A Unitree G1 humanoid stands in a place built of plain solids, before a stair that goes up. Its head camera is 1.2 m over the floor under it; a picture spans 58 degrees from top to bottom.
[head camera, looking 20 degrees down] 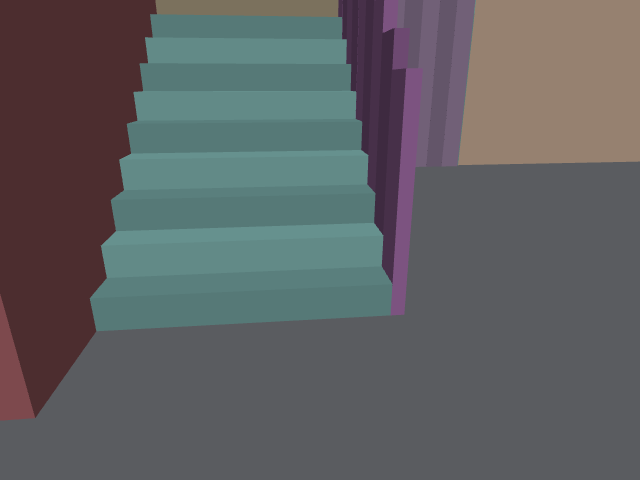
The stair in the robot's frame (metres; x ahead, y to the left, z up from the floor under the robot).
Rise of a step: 0.19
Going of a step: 0.24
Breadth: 1.54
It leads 6 degrees to the left of straight ahead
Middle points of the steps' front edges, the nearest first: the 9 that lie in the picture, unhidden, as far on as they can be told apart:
2.01 0.38 0.19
2.25 0.41 0.38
2.48 0.43 0.57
2.72 0.46 0.76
2.96 0.48 0.95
3.20 0.51 1.14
3.44 0.53 1.33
3.68 0.56 1.52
3.92 0.58 1.71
